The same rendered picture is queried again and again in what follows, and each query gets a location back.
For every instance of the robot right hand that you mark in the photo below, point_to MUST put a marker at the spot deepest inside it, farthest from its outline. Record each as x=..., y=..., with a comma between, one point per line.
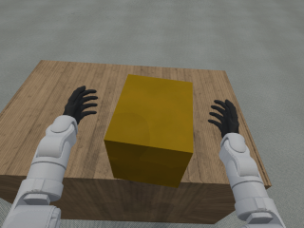
x=229, y=119

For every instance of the carton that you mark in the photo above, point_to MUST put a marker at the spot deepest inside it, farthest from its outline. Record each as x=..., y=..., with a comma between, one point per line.
x=150, y=137

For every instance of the robot left hand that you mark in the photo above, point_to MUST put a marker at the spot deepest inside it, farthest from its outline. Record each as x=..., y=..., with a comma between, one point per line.
x=75, y=104

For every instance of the robot left upper arm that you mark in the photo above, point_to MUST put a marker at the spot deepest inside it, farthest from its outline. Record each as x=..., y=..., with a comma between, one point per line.
x=35, y=216

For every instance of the pedestal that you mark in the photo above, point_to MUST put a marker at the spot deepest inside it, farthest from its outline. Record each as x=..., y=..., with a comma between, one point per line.
x=90, y=191

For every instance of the right robot forearm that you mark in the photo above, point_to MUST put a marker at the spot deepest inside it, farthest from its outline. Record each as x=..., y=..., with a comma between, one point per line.
x=252, y=201

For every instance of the left robot forearm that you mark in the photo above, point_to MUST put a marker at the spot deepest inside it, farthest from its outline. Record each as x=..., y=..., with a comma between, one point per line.
x=43, y=184

